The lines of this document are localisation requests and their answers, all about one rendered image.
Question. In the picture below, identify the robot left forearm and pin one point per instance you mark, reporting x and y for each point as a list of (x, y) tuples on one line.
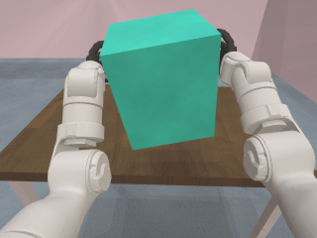
[(83, 97)]

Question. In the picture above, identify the left robot hand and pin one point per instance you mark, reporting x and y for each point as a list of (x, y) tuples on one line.
[(94, 55)]

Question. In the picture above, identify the robot right forearm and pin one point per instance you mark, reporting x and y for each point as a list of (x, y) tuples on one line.
[(259, 103)]

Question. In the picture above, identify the carton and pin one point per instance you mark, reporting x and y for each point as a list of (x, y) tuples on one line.
[(163, 72)]

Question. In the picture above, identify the robot left upper arm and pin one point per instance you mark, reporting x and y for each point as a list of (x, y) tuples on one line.
[(76, 178)]

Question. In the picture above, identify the right robot hand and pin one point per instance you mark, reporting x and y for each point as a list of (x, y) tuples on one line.
[(227, 47)]

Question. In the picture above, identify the robot right upper arm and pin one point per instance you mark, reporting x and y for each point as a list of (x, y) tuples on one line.
[(284, 162)]

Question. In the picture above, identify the table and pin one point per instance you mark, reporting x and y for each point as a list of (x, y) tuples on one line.
[(211, 161)]

